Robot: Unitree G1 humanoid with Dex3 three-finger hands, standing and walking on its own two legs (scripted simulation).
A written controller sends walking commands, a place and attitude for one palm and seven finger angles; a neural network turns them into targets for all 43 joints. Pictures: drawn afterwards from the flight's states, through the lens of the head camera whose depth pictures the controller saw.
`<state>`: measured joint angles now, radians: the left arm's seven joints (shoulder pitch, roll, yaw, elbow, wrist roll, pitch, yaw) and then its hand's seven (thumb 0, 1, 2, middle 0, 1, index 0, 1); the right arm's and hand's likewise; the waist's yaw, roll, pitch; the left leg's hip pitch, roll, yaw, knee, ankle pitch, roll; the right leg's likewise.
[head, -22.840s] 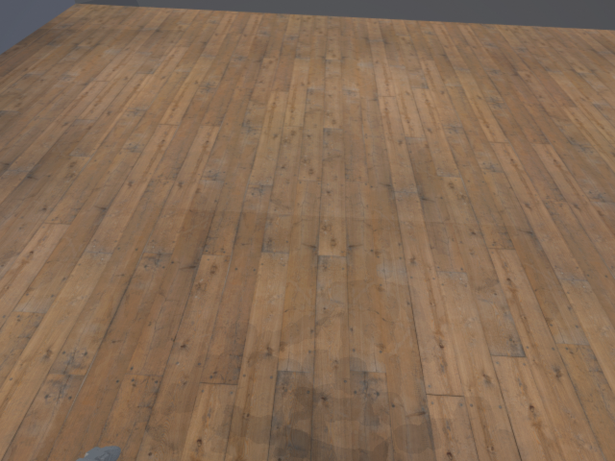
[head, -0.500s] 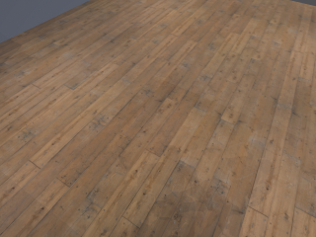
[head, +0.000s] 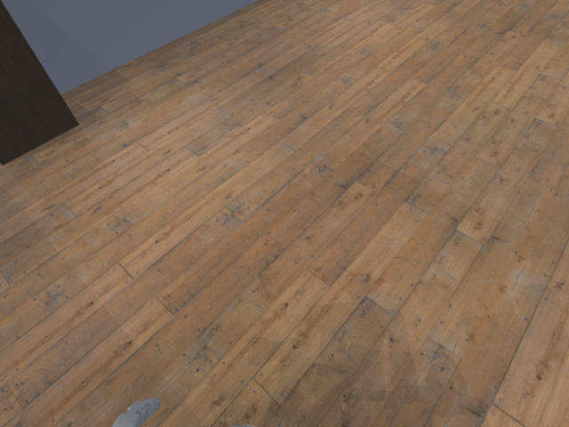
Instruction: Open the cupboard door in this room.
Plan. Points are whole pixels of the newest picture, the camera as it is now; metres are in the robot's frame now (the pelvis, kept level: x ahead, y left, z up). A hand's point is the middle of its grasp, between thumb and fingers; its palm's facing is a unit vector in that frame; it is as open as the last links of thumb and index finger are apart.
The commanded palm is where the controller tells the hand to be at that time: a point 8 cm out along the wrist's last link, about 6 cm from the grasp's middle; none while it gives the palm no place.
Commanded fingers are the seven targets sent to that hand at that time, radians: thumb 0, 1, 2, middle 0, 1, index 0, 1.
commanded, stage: turn or walk to find it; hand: left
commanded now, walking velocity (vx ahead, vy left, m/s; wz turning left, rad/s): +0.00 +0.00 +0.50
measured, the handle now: out of the picture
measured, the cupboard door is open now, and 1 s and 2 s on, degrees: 0 0 0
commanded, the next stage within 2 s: none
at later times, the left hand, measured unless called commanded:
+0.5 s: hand out of the picture -0.06 +0.24 -0.18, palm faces +0.32 -0.91 -0.25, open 7.4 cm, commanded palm none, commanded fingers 0.00 0.90 0.90 -0.20 -0.30 -0.20 -0.30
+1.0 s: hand out of the picture +0.13 +0.24 -0.14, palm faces +0.47 -0.85 -0.24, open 7.4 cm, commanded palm none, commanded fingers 0.00 0.90 0.90 -0.20 -0.30 -0.20 -0.30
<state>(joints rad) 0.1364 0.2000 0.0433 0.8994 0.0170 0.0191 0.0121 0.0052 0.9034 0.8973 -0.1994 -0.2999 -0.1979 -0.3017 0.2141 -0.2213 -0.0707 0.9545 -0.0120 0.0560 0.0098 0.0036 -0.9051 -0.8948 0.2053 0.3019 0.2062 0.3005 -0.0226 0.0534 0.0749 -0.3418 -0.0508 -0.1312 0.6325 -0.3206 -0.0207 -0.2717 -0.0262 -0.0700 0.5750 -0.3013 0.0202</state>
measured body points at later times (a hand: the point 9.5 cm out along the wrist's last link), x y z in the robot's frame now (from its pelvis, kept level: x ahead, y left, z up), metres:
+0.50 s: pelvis -0.02 +0.02 +0.00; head +0.01 +0.05 +0.44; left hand -0.08 +0.28 -0.16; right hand +0.15 -0.20 -0.13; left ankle -0.07 +0.12 -0.73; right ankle +0.00 -0.10 -0.71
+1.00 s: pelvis +0.11 +0.02 +0.00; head +0.15 +0.00 +0.45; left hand +0.10 +0.28 -0.12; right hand +0.21 -0.21 -0.17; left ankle -0.04 +0.11 -0.66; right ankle +0.19 -0.05 -0.73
